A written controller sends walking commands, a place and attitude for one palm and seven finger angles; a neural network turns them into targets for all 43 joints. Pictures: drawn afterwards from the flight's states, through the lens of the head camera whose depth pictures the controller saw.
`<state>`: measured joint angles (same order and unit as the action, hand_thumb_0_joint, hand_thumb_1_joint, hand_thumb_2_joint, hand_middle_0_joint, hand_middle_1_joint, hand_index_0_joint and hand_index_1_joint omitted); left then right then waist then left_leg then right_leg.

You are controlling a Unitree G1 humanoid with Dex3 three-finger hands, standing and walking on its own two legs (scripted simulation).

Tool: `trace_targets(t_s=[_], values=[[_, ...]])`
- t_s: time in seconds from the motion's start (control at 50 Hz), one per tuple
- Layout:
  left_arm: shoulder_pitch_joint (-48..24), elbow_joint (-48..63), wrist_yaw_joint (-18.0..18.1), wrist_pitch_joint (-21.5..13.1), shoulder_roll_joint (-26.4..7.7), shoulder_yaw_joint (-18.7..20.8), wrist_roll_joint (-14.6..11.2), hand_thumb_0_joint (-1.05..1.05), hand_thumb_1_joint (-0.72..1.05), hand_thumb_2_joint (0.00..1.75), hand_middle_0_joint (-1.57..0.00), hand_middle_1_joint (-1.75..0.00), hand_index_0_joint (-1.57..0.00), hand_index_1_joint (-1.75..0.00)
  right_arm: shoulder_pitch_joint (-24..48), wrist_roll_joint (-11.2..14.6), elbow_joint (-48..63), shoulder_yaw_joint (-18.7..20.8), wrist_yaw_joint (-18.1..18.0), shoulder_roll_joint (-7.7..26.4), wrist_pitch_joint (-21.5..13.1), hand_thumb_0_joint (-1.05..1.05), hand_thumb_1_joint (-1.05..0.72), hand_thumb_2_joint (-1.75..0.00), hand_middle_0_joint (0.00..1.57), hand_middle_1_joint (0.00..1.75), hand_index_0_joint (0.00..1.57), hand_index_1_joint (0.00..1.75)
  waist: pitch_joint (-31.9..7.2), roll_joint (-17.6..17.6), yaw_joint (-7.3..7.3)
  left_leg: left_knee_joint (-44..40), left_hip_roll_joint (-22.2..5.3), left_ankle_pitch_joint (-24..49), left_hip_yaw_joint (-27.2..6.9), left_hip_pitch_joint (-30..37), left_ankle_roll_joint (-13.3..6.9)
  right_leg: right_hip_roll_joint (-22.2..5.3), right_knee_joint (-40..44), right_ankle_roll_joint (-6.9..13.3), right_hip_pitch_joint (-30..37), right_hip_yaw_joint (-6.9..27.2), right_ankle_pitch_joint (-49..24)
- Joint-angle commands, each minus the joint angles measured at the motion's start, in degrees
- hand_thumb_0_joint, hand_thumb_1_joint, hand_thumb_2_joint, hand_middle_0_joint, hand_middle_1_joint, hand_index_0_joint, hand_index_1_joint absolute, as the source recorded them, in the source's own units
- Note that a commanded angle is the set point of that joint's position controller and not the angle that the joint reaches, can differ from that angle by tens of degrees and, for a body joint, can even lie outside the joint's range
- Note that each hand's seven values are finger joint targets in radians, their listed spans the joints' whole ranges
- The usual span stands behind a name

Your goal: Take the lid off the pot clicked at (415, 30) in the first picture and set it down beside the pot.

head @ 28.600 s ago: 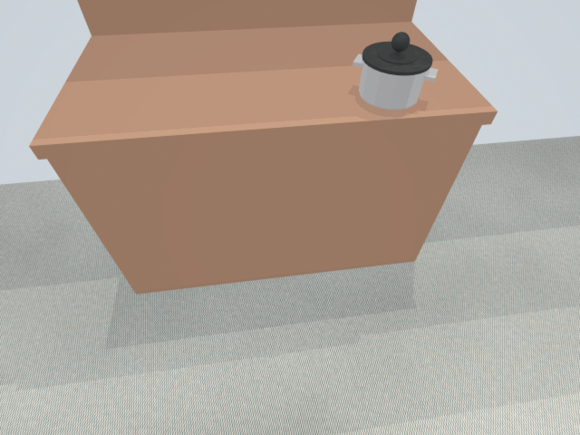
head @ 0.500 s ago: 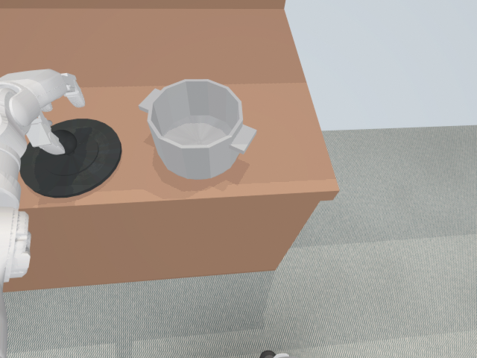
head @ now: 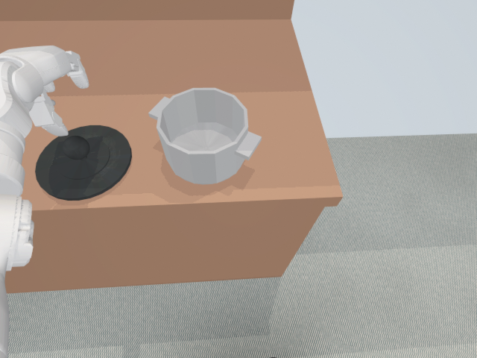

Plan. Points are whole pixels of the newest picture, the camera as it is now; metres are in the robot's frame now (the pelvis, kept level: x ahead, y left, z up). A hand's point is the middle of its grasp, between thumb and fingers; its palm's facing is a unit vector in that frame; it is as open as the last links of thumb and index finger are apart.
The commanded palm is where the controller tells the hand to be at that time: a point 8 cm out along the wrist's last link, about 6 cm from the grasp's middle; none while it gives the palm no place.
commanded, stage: raise the empty hand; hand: left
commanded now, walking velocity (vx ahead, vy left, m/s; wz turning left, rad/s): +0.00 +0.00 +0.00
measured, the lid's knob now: (76, 147) +0.49 +0.28 +0.03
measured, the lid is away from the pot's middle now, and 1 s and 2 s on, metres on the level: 0.24 0.24 0.24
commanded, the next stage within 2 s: draw the hand back to the body in 0.56 s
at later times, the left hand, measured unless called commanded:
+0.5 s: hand (25, 75) +0.48 +0.28 +0.19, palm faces -0.32 -0.06 -0.95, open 11.0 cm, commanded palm +0.49 +0.28 +0.25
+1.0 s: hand (29, 94) +0.46 +0.27 +0.18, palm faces -0.29 -0.05 -0.96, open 11.0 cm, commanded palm +0.43 +0.27 +0.24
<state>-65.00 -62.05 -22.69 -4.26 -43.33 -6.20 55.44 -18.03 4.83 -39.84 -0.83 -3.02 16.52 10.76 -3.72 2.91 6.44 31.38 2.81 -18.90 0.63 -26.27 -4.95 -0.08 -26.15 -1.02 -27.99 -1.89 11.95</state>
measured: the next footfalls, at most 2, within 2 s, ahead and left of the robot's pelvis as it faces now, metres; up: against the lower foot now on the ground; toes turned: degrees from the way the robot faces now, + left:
none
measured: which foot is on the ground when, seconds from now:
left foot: down 0.00-1.00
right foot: down 0.00-1.00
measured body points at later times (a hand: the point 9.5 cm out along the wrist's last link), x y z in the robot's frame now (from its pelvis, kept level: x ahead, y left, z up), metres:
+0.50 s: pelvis +0.00 +0.00 +0.00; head +0.07 +0.00 +0.45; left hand +0.50 +0.28 +0.25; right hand +0.04 -0.28 -0.12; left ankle -0.05 +0.06 -0.73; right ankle +0.00 -0.14 -0.73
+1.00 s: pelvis +0.00 +0.00 +0.01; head +0.05 -0.01 +0.45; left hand +0.47 +0.27 +0.23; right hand +0.07 -0.26 -0.12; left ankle -0.05 +0.06 -0.73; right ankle +0.00 -0.14 -0.73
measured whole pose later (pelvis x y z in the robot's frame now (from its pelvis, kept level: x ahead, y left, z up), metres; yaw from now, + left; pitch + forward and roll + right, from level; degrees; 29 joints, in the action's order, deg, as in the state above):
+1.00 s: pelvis +0.00 +0.00 +0.01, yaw +0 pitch +10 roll -2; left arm -56.7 -47.6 -26.7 -2.8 -43.8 -3.5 52.3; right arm -15.4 5.1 -36.9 -1.4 -0.5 16.5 11.5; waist -2.8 3.5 4.7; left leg 26.8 3.5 -16.8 0.6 -19.5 -5.1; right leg -0.7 -23.1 -1.2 -21.9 -1.6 10.7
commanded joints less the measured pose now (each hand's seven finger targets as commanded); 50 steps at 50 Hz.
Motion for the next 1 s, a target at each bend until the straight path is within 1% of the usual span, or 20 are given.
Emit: trace_targets(t_s=[0.0,0.04,0.08,0.14,0.18,0.2,0.28,0.34,0.38,0.4,0.48,0.5,0.54,0.62,0.68,0.74,0.82,0.9,0.94,0.98], values=[[-28.21,8.98,1.89,0.54,-16.48,4.91,-0.71,0.0,-0.02,0.65,-0.35,-0.85,-0.35,-0.85,-5.51,-0.37,3.07,2.85,-0.71,9.82,-0.63,0.0,-0.9,-0.9,0.2,0.3,0.2,0.3,-24.6,2.52,0.75,-0.36,-2.38,36.99,-3.67,17.1,2.38,2.33,-0.18,3.39,9.12,-1.25,-18.18],[-30.43,8.41,1.56,1.43,-12.66,1.23,-0.56,0.0,-0.02,0.65,-0.35,-0.85,-0.35,-0.85,-4.8,-0.06,2.82,2.7,-0.64,9.8,-0.63,0.0,-0.9,-0.9,0.2,0.3,0.2,0.3,-22.24,3.18,1.46,-1.0,-2.43,34.46,-3.5,16.48,2.41,2.25,0.21,3.48,7.53,-1.43,-16.66],[-32.2,10.34,1.39,1.59,-12.83,1.17,-0.38,0.0,-0.02,0.65,-0.35,-0.85,-0.35,-0.85,-4.86,-0.16,3.03,2.96,-0.42,9.74,-0.95,0.0,-0.9,-0.9,0.2,0.3,0.2,0.3,-23.48,4.68,1.01,-0.79,-2.59,37.37,-3.85,18.49,2.68,2.17,0.22,3.74,7.83,-1.48,-17.46],[-32.84,13.28,1.36,1.14,-20.41,6.89,0.35,0.0,-0.02,0.65,-0.35,-0.85,-0.35,-0.85,-4.77,-0.53,4.03,2.73,-0.63,9.62,-1.21,0.0,-0.9,-0.9,0.2,0.3,0.2,0.3,-28.56,3.59,0.07,-0.76,-2.05,39.23,-3.86,19.14,2.19,2.21,0.14,3.49,13.47,-0.55,-21.35],[-32.92,13.98,0.97,0.99,-18.87,5.86,-0.13,0.0,-0.02,0.65,-0.35,-0.85,-0.35,-0.85,-4.38,-0.58,4.51,2.88,-0.63,9.34,-1.4,0.0,-0.9,-0.9,0.2,0.3,0.2,0.3,-29.1,4.98,-0.09,-0.93,-2.21,42.58,-3.96,20.33,2.48,1.96,0.27,3.56,13.7,-0.66,-22.72],[-32.05,13.2,0.89,1.21,-19.65,6.7,0.0,0.0,-0.02,0.65,-0.35,-0.85,-0.35,-0.85,-4.28,-0.65,4.34,2.85,-0.42,9.29,-1.43,0.0,-0.9,-0.9,0.2,0.3,0.2,0.3,-28.0,3.95,-0.15,-0.95,-2.21,42.6,-4.17,19.8,2.4,2.09,0.44,3.36,13.97,-0.65,-22.79],[-28.65,7.73,-0.29,2.84,-14.61,2.44,-0.52,0.0,-0.02,0.65,-0.35,-0.85,-0.35,-0.85,-3.47,0.05,4.23,2.67,-0.01,9.59,-1.21,0.0,-0.9,-0.9,0.2,0.3,0.2,0.3,-22.06,2.88,0.17,-2.05,-2.31,37.8,-3.18,17.01,2.28,1.86,1.32,3.46,11.64,-1.17,-19.66],[-32.51,11.28,-0.85,3.23,-17.5,3.88,-0.05,0.0,-0.02,0.65,-0.35,-0.85,-0.35,-0.85,-2.83,-0.02,4.58,2.55,0.11,9.82,-0.94,0.0,-0.9,-0.9,0.2,0.3,0.2,0.3,-24.1,1.54,0.18,-2.29,-2.06,37.07,-3.43,17.46,1.92,2.0,1.41,3.32,13.83,-0.77,-20.72],[-35.2,15.41,-1.38,2.95,-16.62,3.0,-0.53,0.0,-0.02,0.65,-0.35,-0.85,-0.35,-0.85,-2.39,-0.21,5.16,2.95,0.13,9.6,-1.08,0.0,-0.9,-0.9,0.2,0.3,0.2,0.3,-26.9,5.35,0.14,-1.98,-2.09,40.96,-3.82,20.69,2.35,1.73,1.5,3.51,13.84,-0.81,-21.83],[-35.07,15.46,-1.41,2.8,-18.79,4.91,-0.26,0.0,-0.02,0.65,-0.35,-0.85,-0.35,-0.85,-2.64,-0.29,5.04,2.88,0.18,9.48,-1.2,0.0,-0.9,-0.9,0.2,0.3,0.2,0.3,-26.88,3.68,0.06,-1.72,-2.11,41.38,-4.35,20.95,2.21,2.03,1.48,3.31,14.15,-0.67,-21.8],[-30.82,6.81,-2.65,3.77,-14.3,1.21,-1.19,0.0,-0.02,0.65,-0.35,-0.85,-0.35,-0.85,-3.16,0.37,3.65,2.57,-0.08,9.89,-1.35,0.0,-0.9,-0.9,0.2,0.3,0.2,0.3,-20.97,1.2,0.95,-2.4,-2.02,36.23,-3.28,17.53,1.79,1.93,2.06,3.19,11.56,-1.42,-19.14],[-30.11,5.07,-2.67,4.06,-15.61,1.92,-0.86,0.0,-0.02,0.65,-0.35,-0.85,-0.35,-0.85,-2.7,0.48,3.32,2.22,-0.03,10.05,-1.11,0.0,-0.9,-0.9,0.2,0.3,0.2,0.3,-19.28,-0.84,0.86,-2.88,-2.05,31.81,-3.02,15.33,1.65,1.94,1.83,3.02,11.72,-1.43,-17.54],[-32.75,7.72,-2.75,4.21,-14.16,0.49,-0.79,0.0,-0.02,0.65,-0.35,-0.85,-0.35,-0.85,-1.9,0.47,3.95,2.27,0.09,9.9,-1.01,0.0,-0.9,-0.9,0.2,0.3,0.2,0.3,-20.45,-0.05,0.68,-3.37,-1.69,30.07,-3.13,15.26,1.5,1.89,1.83,3.29,12.17,-1.38,-16.68],[-39.07,15.84,-2.79,3.26,-14.13,0.3,-0.18,0.0,-0.02,0.65,-0.35,-0.85,-0.35,-0.85,-1.96,-0.09,4.13,2.92,0.23,9.57,-1.29,0.0,-0.9,-0.9,0.2,0.3,0.2,0.3,-26.16,4.94,0.86,-1.87,-2.23,38.6,-4.52,22.48,2.48,2.22,1.6,3.34,10.94,-1.17,-18.33],[-32.57,12.15,-2.65,2.4,-16.91,3.41,-0.93,0.0,-0.02,0.65,-0.35,-0.85,-0.35,-0.85,-2.09,0.02,4.72,2.54,0.01,9.57,-1.3,0.0,-0.9,-0.9,0.2,0.3,0.2,0.3,-25.12,3.72,0.06,-2.06,-1.85,36.77,-4.04,19.75,2.33,1.94,1.4,3.58,12.52,-1.21,-18.34],[-29.14,11.66,-2.32,2.33,-16.56,3.65,-1.04,0.0,-0.02,0.65,-0.35,-0.85,-0.35,-0.85,-0.76,0.15,5.59,2.16,0.38,9.33,-0.77,0.0,-0.9,-0.9,0.2,0.3,0.2,0.3,-22.47,2.45,-0.72,-3.1,-1.76,34.04,-3.79,16.81,2.24,1.81,1.27,3.65,13.1,-1.38,-17.49],[-28.12,21.13,-1.8,1.8,-14.33,3.44,-0.95,0.0,-0.02,0.65,-0.35,-0.85,-0.35,-0.85,0.99,-0.26,7.58,2.74,1.24,8.52,-0.65,0.0,-0.9,-0.9,0.2,0.3,0.2,0.3,-26.14,6.0,-1.23,-2.06,-2.46,43.29,-5.37,23.31,3.24,1.96,1.1,3.77,12.04,-1.15,-18.29],[-18.95,25.43,-1.45,1.23,-21.41,11.25,-3.05,0.0,-0.02,0.65,-0.35,-0.85,-0.35,-0.85,2.12,-0.38,9.26,2.44,1.78,8.77,-0.97,0.0,-0.9,-0.9,0.2,0.3,0.2,0.3,-27.91,2.81,-3.49,-2.84,-2.21,44.48,-5.18,21.62,2.27,1.52,0.96,3.59,18.27,-0.61,-21.53],[-16.05,25.14,-1.52,1.86,-19.84,10.32,-3.74,0.0,-0.02,0.65,-0.35,-0.85,-0.35,-0.85,3.26,-0.05,9.48,2.08,2.0,8.56,-0.9,0.0,-0.9,-0.9,0.2,0.3,0.2,0.3,-24.2,1.52,-3.78,-3.99,-2.31,41.37,-4.72,19.18,2.05,1.26,1.55,3.48,18.79,-0.79,-20.86],[-14.96,28.15,-1.62,2.82,-15.3,7.06,-4.3,0.0,-0.02,0.65,-0.35,-0.85,-0.35,-0.85,4.33,0.15,10.17,2.39,2.55,8.47,-0.97,0.0,-0.9,-0.9,0.2,0.3,0.2,0.3,-22.38,2.97,-3.31,-4.27,-2.5,42.39,-5.0,20.57,2.5,1.11,2.04,3.62,16.8,-1.05,-19.76]])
